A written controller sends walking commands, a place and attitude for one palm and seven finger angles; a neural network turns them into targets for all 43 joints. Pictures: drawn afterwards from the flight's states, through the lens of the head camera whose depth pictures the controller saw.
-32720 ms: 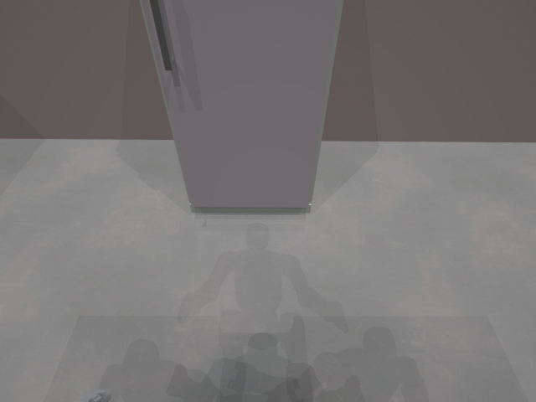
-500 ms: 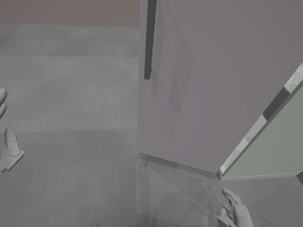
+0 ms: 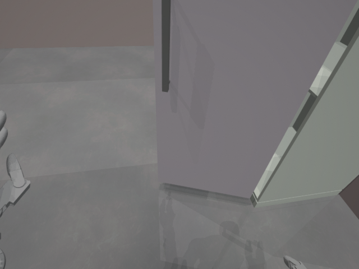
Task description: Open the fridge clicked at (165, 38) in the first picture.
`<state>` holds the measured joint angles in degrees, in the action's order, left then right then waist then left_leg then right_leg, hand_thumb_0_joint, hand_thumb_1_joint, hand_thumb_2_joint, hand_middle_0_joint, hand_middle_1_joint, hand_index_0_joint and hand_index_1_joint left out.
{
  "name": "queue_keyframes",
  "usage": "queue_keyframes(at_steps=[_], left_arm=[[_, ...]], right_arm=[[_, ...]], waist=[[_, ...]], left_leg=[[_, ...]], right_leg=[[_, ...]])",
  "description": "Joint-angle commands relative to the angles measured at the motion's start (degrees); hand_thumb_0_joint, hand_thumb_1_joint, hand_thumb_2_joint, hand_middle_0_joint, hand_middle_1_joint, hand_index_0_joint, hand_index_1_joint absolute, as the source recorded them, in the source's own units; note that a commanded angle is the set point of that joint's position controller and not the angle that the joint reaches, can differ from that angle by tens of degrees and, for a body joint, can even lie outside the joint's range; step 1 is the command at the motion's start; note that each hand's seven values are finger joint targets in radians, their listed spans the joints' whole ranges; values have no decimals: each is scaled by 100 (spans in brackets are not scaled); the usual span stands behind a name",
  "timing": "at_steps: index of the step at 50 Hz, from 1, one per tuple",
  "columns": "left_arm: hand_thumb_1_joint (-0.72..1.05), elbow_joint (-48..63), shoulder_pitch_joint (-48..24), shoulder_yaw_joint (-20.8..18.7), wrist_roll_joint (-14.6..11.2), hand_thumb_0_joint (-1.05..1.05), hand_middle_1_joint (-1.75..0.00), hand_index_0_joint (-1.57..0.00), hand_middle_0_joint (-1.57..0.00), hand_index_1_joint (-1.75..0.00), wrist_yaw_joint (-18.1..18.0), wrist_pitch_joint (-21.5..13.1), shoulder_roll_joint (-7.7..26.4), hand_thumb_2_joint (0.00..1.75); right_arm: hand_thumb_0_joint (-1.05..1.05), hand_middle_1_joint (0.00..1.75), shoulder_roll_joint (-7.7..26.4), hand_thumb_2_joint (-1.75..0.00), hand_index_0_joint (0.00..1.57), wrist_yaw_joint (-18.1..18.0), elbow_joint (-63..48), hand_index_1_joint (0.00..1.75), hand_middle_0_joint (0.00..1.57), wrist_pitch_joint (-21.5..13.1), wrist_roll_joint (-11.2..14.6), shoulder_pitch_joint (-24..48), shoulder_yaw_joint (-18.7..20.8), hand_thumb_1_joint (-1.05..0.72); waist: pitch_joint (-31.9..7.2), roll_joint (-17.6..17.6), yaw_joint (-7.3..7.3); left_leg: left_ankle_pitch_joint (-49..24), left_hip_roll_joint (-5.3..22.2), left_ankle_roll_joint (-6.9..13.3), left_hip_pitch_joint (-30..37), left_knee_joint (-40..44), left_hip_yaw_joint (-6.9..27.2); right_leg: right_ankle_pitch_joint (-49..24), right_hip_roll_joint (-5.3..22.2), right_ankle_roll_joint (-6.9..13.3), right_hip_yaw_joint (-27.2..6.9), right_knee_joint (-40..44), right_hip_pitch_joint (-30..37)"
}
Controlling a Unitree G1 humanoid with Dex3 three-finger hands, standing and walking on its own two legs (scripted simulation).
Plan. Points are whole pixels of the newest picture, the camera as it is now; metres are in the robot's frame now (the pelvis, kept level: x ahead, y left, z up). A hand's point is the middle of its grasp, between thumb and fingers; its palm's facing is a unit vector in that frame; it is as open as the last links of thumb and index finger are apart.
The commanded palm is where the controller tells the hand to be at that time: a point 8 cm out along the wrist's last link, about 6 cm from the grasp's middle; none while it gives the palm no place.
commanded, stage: stop stepping back and stand still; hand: left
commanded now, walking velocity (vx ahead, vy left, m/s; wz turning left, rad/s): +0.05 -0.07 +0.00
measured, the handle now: (167, 46) +0.73 +0.10 +0.19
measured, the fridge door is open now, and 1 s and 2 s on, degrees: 69 69 69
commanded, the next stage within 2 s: let the arm hang, fingers relaxed in 0.08 s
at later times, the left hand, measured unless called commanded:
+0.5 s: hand out of the picture +0.07 +0.16 -0.16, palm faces +0.10 -0.98 -0.18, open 7.0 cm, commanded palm none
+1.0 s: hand out of the picture +0.01 +0.20 -0.15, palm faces +0.04 -0.97 -0.23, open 7.4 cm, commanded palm none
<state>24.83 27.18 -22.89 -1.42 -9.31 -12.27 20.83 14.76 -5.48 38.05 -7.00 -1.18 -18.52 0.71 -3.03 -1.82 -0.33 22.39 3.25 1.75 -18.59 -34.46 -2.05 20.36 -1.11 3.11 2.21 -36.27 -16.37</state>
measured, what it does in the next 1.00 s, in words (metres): steps on the spot: left foot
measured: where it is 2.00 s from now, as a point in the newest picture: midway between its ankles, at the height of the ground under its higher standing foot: outside the picture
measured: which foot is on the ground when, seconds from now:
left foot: down 0.00-0.18, up 0.20-0.50, down 0.52-1.00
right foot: down 0.00-1.00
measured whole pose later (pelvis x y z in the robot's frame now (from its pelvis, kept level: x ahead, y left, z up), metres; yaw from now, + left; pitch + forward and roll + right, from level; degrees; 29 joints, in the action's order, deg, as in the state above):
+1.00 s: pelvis +0.01 +0.01 +0.02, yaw +1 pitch -1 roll +0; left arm -66.0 14.3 -0.4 0.8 -1.2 -0.5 10.2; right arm 9.0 -2.0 63.6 0.4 -1.2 -16.1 -0.1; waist 0.6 1.5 0.3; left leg 11.7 0.1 2.0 -9.6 -22.1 -5.7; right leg 10.1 0.4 1.4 5.2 -21.4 -10.5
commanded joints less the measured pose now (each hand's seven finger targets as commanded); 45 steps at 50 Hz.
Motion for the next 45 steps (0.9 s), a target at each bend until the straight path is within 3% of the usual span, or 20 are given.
queue_keyframes(at_steps=[1,2,6,7,8,9,10,11,14,16,19,23,24,25,26,27,28,31,36,45], left_arm=[[90,1684,-1135,-633,109,0,-30,-20,-20,-30,-115,-482,1412,90],[90,1553,-956,-901,59,0,-30,-20,-20,-30,-68,-492,1606,90],[90,1631,121,-927,13,0,-30,-20,-20,-30,-55,-353,1374,90],[90,1575,324,-994,31,0,-30,-20,-20,-30,-64,-341,1426,90],[90,1510,417,-1038,37,0,-30,-20,-20,-30,-63,-338,1478,90],[90,-3064,156,1566,452,0,-30,-20,-20,-30,695,728,241,90],[90,-3178,-146,1492,447,0,-30,-20,-20,-30,869,1158,201,90],[90,-3242,-360,1449,424,0,-30,-20,-20,-30,936,1187,167,90],[90,-3904,-774,1614,354,0,-30,-20,-20,-30,847,1139,40,90],[90,-4467,-938,1751,341,0,-30,-20,-20,-30,793,1179,69,90],[90,-5529,-1142,1786,365,0,-30,-20,-20,-30,767,1195,181,90],[90,-6529,-1471,1857,279,0,-30,-20,-20,-30,794,1219,64,90],[90,-6774,-1447,1904,253,0,-30,-20,-20,-30,803,1203,-14,90],[90,-6848,-1211,1842,248,0,-30,-20,-20,-30,817,1202,-336,90],[90,-6980,-1098,1895,232,0,-30,-20,-20,-30,827,1240,-453,90],[90,-7176,-1047,1946,248,0,-30,-20,-20,-30,838,1259,-458,90],[90,-7400,-1066,1956,283,0,-30,-20,-20,-30,847,1291,-435,90],[90,-7861,-1162,2009,240,0,-30,-20,-20,-30,868,1241,-311,90],[90,-8410,-1182,2092,218,0,-30,-20,-20,-30,853,1122,-278,90],[90,-8898,-1032,2170,206,0,-30,-20,-20,-30,786,1123,-487,90]], right_arm=[[0,30,500,-90,20,-40,-1013,30,20,-541,-35,991,136,-90],[0,30,440,-90,20,2,-912,30,20,-557,-26,964,167,-90],[0,30,395,-90,20,136,-995,30,20,-528,35,994,128,-90],[0,30,416,-90,20,152,-1040,30,20,-508,39,962,135,-90],[0,30,403,-90,20,170,-1074,30,20,-468,34,964,155,-90],[0,30,806,-90,20,525,151,30,20,-447,79,1144,445,-90],[0,30,417,-90,20,533,-137,30,20,-9,140,959,325,-90],[0,30,375,-90,20,525,-30,30,20,110,92,646,310,-90],[0,30,363,-90,20,556,-31,30,20,489,7,532,218,-90],[0,30,264,-90,20,521,-51,30,20,703,-3,666,175,-90],[0,30,190,-90,20,533,272,30,20,856,-43,576,179,-90],[0,30,31,-90,20,500,832,30,20,853,-36,218,148,-90],[0,30,126,-90,20,488,946,30,20,800,-17,123,140,-90],[0,30,387,-90,20,432,969,30,20,711,-86,190,220,-90],[0,30,574,-90,20,389,954,30,20,712,-114,437,226,-90],[0,30,578,-90,20,361,973,30,20,763,-133,676,192,-90],[0,30,412,-90,20,370,1115,30,20,788,-126,778,166,-90],[0,30,181,-90,20,356,1424,30,20,780,-67,441,112,-90],[0,30,236,-90,20,338,1818,30,20,707,-15,72,115,-90],[0,30,27,-90,20,325,2304,30,20,663,-6,-71,26,-90]], waist=[[651,1650,121],[455,898,41],[110,1620,-51],[82,1357,-54],[85,701,-54],[-220,-834,157],[-114,-859,180],[-95,-820,311],[78,-1556,108],[117,-1511,66],[-9,-1067,101],[21,-22,277],[-96,207,289],[-211,1188,155],[-100,1745,24],[0,1503,-91],[138,1603,-94],[387,1152,-4],[281,151,101],[516,63,68]], left_leg=[[1548,1918,1113,533,2719,3199],[1227,1696,979,350,2542,2649],[1297,997,460,-952,1785,866],[1250,733,280,-1183,1372,530],[1058,311,94,-1370,521,137],[400,52,-194,-1598,-1303,-180],[1324,242,-301,-1275,-1415,238],[1202,185,-306,-927,-1664,217],[858,-58,-283,-1666,-2414,-64],[773,-189,-301,-1361,-2354,-126],[457,-245,-307,-661,-1602,-215],[-568,-244,-204,568,159,-167],[-1054,-71,-141,997,700,133],[-1466,531,143,1078,983,896],[-1189,992,409,609,1284,1263],[-409,993,463,-44,1467,1173],[233,627,257,-368,1569,938],[-87,360,68,-122,1503,584],[-799,362,62,516,1508,441],[-1111,401,73,574,1779,382]], right_leg=[[850,-14,-237,-307,-2203,-1852],[666,151,-281,-331,-2191,-1486],[186,98,-306,159,-34,783],[42,82,-267,119,449,1178],[253,337,-88,-459,1031,1210],[-2367,1904,222,-1555,1215,943],[-3257,2431,537,-1815,1215,178],[-2780,2142,581,-1555,1236,-92],[-4961,1833,864,-1013,753,876],[-5414,1683,836,-791,847,952],[-4270,1506,708,-717,1180,893],[-1424,1256,382,-757,1578,332],[-1015,1108,194,-657,1399,139],[-672,772,-24,-443,1172,-73],[-410,552,-170,-172,1133,126],[-467,491,-207,-177,1306,706],[-310,512,-127,-264,1480,882],[-432,668,3,-482,1847,747],[-743,770,18,-476,2105,670],[-1056,743,-41,-366,1942,675]])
